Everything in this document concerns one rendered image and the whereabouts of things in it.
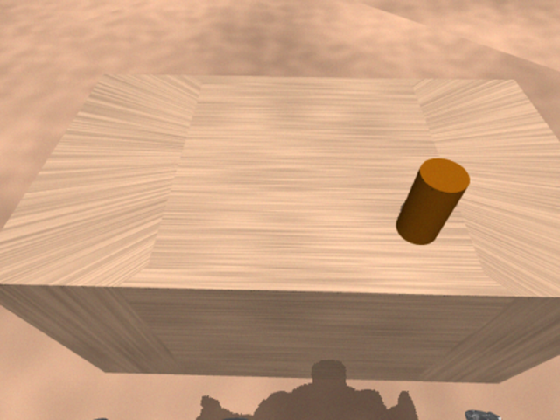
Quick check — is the can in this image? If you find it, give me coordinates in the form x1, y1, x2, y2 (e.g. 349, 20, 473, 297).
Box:
396, 158, 470, 245

